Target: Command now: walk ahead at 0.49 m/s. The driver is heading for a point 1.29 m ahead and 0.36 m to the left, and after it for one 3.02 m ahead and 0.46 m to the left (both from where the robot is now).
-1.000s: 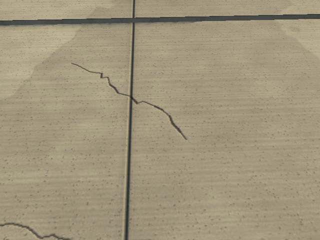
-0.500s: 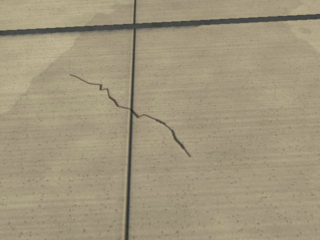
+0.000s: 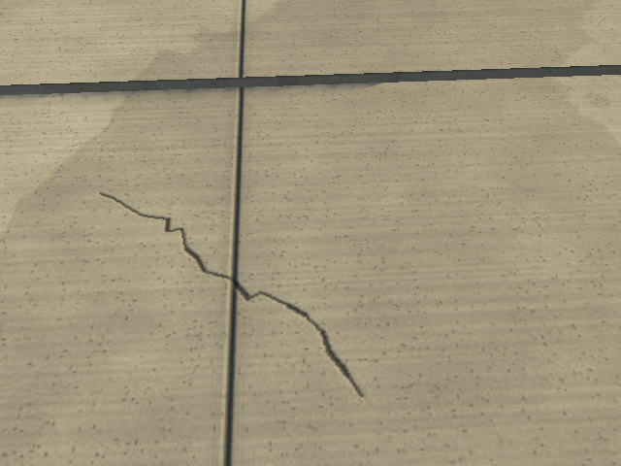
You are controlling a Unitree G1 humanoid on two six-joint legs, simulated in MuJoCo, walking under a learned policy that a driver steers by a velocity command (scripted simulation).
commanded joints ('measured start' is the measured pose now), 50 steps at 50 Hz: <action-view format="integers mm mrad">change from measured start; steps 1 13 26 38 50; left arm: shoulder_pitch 89 -356 -35 167 31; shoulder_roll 38 42 49 81 134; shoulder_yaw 9 1 29 23 43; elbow -19 -157 -33 45 -94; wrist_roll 8 -9 -11 -13 -14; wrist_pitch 20 19 -32 -57 -27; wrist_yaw -12 -21 8 34 12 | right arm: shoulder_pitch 70 282 143 -217 145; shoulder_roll -62 -76 -37 8 -258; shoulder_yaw -3 10 -5 9 -87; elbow -5 62 4 -146 -96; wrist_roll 5 -4 -11 -10 -6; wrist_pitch -36 -25 15 52 56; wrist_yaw -3 -18 -4 37 -1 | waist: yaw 37 -84 -17 8 -147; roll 36 76 -45 -47 86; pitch -1 50 -31 44 -272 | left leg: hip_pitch -2 283 -306 -428 524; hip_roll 303 292 201 186 440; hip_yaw -310 -190 -168 -36 -816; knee -298 -266 773 369 -142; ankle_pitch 98 357 -101 204 -158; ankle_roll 119 73 -35 -54 322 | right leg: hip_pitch -76 -234 290 372 -324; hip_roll -66 -33 -246 -197 32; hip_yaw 8 -92 150 -189 -23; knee -70 -567 -1050 -1066 268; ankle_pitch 50 287 123 508 -220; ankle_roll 22 53 -67 -20 74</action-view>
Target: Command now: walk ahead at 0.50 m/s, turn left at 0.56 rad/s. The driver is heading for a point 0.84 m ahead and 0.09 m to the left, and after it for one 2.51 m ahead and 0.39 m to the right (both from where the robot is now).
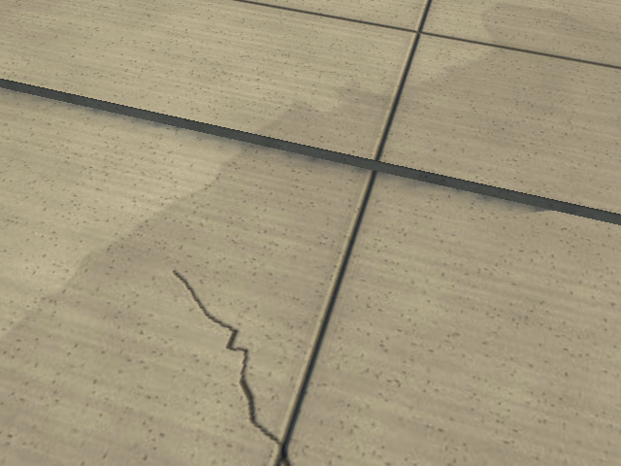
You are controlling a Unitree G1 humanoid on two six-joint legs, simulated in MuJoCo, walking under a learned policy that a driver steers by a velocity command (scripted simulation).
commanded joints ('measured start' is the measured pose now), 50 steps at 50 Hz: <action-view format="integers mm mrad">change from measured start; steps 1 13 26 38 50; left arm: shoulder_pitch -164 -375 49 -29 19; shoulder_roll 142 121 298 148 153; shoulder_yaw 26 17 51 18 3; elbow -189 -287 -230 -124 -56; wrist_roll -16 22 39 -13 -22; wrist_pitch -48 33 -26 -44 -21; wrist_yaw -23 -35 -2 -33 -7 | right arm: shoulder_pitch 294 368 423 152 220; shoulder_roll -239 -176 -122 -85 -114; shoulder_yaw -69 -40 -7 15 21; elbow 43 41 19 -45 25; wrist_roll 23 38 39 -4 -11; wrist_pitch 16 -30 -57 -7 -58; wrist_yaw -28 -28 -36 7 -32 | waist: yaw -118 -69 108 -23 -84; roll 46 55 -102 -63 -34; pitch -139 -29 -353 -17 -127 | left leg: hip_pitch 605 355 164 -221 275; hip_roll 392 172 56 160 77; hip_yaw -684 -414 -268 -141 -106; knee -378 -415 420 361 -238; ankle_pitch -50 388 353 56 366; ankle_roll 230 58 -70 -149 -86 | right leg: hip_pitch -694 -608 317 -15 61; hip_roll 9 -25 -209 -119 -48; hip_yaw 241 214 554 362 235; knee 435 -112 -519 -861 -401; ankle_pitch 115 437 272 549 955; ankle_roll -16 68 -177 -206 -81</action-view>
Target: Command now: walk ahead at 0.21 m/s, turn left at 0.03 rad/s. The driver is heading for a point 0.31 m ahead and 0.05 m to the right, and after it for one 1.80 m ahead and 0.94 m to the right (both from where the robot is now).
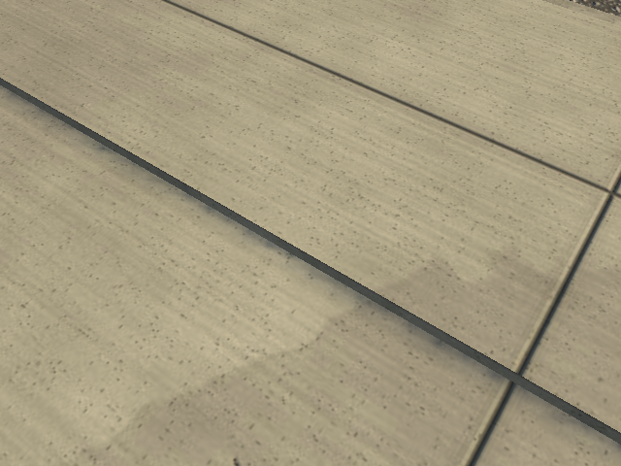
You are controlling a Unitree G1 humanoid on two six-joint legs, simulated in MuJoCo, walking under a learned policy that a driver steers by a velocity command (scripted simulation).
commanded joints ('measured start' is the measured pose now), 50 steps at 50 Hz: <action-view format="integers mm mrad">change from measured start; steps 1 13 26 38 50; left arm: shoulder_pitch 11 -33 -30 33 -96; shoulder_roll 119 66 116 145 111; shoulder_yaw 15 11 23 58 86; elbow -62 18 54 16 -91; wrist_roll -17 27 4 21 20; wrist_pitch -7 113 35 57 136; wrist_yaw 16 24 31 37 -4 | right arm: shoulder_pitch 359 211 150 56 161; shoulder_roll -184 -149 -85 -76 -124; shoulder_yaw -49 -41 -64 -50 -57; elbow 66 110 93 33 -9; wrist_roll -31 21 2 47 14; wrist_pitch -36 21 40 47 44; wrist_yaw -26 -29 -5 -54 -82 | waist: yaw -160 -45 -89 -31 -31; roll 22 105 -133 -203 91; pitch -231 -122 131 -41 -81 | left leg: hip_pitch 537 166 -186 -5 279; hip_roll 202 189 -8 -54 245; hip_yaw -180 -220 -39 -22 -107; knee -19 -332 279 152 -215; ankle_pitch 611 -316 -293 -298 212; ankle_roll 72 146 -22 -58 144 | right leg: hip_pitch -223 -265 -188 -81 -520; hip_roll -141 -70 -351 -243 -45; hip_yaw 31 17 446 326 70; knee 443 439 -299 82 819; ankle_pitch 453 -69 -157 789 -42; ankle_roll -25 33 -163 -151 59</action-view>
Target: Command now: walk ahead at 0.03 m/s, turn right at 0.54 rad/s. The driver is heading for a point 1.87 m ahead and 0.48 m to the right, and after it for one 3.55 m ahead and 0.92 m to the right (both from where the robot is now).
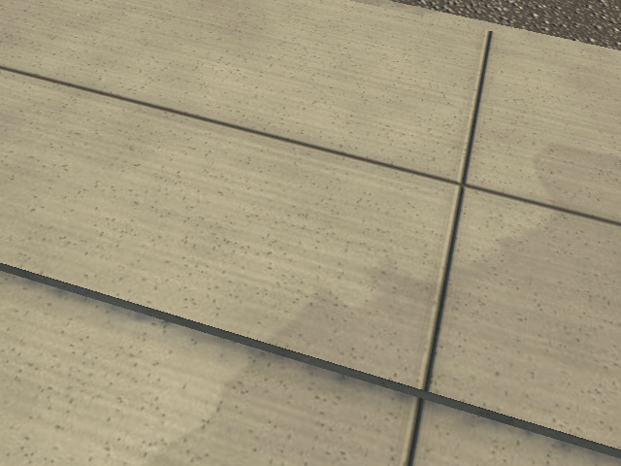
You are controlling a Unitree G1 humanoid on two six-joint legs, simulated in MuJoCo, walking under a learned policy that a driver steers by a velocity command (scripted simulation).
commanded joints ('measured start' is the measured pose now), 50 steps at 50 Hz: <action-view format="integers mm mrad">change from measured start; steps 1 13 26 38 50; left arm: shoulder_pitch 81 -110 -63 20 -93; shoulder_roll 36 51 141 155 61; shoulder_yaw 10 -15 1 -10 -31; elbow -40 -192 -219 -152 -152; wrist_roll -3 -18 -25 1 16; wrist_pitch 19 30 -23 -30 -76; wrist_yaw -15 -59 -11 -14 -60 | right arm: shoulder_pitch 44 64 68 24 240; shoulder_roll -121 -225 -157 -127 -131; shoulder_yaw -23 -59 -52 -28 -28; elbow -44 -67 -100 -115 12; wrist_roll -6 -17 -7 -10 7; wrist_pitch -16 4 58 26 -75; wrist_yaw -2 41 55 71 70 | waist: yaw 8 -50 -42 -2 -50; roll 168 191 -31 -58 138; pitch -89 -99 -115 -18 36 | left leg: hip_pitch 95 103 -308 -75 314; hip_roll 260 337 32 -14 190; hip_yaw -159 -58 -118 -73 -308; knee -152 -93 625 204 -349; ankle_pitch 392 200 -170 -270 -49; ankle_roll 153 141 -105 -34 109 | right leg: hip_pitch -53 118 386 246 -298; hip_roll -20 -47 -215 -224 -76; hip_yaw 4 -101 243 402 -14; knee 41 -398 -789 -901 -108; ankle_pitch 55 36 653 -94 281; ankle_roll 22 -24 -229 -253 -32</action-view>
